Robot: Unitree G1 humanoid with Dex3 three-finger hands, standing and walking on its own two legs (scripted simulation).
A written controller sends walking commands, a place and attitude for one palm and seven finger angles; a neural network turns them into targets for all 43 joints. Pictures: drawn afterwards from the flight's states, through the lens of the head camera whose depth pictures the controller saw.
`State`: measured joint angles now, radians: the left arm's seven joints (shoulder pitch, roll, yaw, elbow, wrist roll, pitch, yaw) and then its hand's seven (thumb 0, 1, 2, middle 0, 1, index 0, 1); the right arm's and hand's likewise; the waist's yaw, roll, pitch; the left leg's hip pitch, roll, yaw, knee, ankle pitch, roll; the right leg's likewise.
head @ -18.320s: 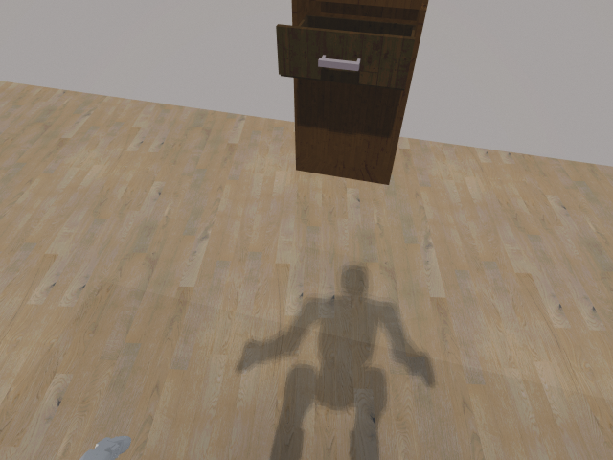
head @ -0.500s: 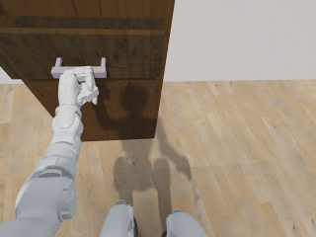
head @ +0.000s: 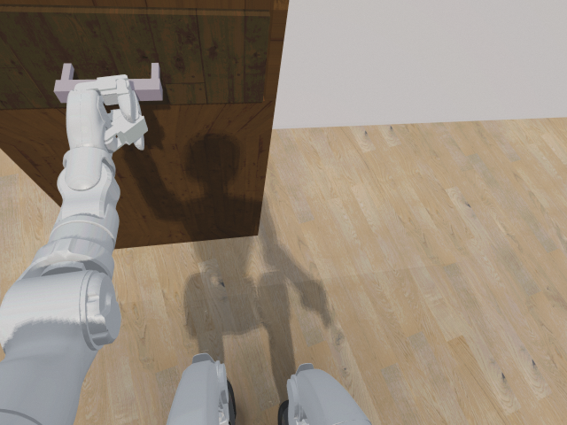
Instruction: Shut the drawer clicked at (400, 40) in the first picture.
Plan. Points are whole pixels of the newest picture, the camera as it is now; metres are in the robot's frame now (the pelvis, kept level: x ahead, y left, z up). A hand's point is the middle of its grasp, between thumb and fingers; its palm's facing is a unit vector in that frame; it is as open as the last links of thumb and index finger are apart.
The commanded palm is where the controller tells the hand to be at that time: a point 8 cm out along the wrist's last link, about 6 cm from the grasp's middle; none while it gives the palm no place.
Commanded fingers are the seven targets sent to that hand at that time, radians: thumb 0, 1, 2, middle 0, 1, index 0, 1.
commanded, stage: push the drawer shut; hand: left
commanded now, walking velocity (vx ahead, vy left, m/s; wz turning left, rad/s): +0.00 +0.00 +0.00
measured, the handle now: (112, 80) +0.59 +0.20 +0.06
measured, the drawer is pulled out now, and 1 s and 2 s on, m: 0.01 0.00 0.00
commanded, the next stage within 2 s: pull the fist back off the drawer in 0.30 s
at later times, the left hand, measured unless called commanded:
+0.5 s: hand (128, 113) +0.54 +0.17 +0.06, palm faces +0.07 -1.00 -0.03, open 2.9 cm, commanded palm +0.54 +0.18 +0.06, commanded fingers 0.00 0.90 0.90 -1.40 -1.60 -1.40 -1.60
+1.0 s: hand (141, 122) +0.52 +0.15 +0.06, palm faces +0.08 -1.00 -0.02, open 3.1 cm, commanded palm +0.48 +0.19 +0.06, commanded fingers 0.00 0.90 0.90 -1.40 -1.60 -1.40 -1.60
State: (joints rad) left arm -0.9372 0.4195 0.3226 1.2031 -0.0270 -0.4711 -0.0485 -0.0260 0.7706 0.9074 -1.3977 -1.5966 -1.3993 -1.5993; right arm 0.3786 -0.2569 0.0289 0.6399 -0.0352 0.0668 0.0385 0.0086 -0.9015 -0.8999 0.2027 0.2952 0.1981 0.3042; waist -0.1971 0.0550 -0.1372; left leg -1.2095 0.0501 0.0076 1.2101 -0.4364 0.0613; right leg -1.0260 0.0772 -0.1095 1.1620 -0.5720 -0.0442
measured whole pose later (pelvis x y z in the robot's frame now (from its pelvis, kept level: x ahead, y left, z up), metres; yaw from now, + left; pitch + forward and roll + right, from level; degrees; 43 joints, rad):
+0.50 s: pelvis -0.02 +0.01 -0.02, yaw +0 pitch +27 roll -8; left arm -1.12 0.51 0.29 1.30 0.02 -0.42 -0.03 -0.08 0.56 0.93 -1.40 -1.60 -1.40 -1.60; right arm 0.40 -0.26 0.05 0.66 -0.06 0.03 0.03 0.01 -0.90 -0.90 0.20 0.30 0.20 0.30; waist -0.24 0.05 -0.13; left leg -1.35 0.04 -0.03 1.27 -0.41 0.08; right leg -1.14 0.07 -0.15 1.21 -0.55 -0.03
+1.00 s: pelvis -0.01 +0.01 +0.00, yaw -1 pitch +25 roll -6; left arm -0.93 0.40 0.32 1.14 -0.02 -0.41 0.01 0.01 0.85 0.89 -1.40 -1.60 -1.40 -1.60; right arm 0.42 -0.25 0.04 0.63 -0.04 0.06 0.07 0.01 -0.90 -0.90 0.20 0.30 0.20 0.30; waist -0.20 0.07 -0.14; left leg -1.24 0.05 0.03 1.21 -0.42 0.08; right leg -1.06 0.07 -0.09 1.16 -0.55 -0.02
